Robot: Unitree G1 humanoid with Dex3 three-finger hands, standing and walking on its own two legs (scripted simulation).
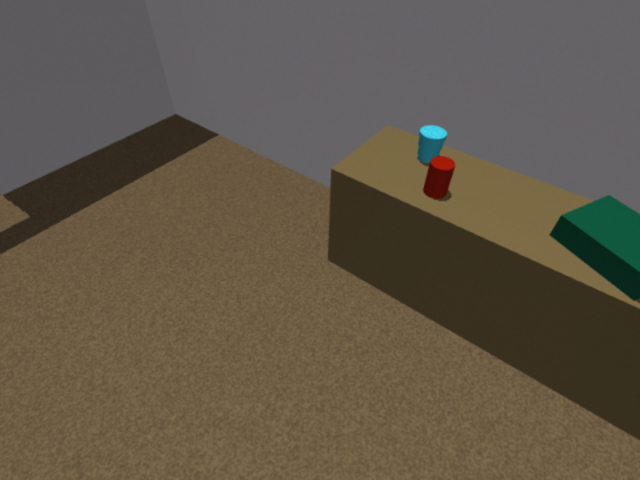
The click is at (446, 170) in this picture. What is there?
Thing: squat round
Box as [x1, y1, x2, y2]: [423, 156, 454, 198]
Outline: 436,156 433,157 430,161 423,191 430,197 440,198 443,197 446,193 454,167 454,162 447,157
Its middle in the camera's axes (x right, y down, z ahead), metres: +0.37 -0.20 +1.22
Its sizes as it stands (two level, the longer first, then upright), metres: 0.074 0.074 0.110
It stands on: a support 0.47 m high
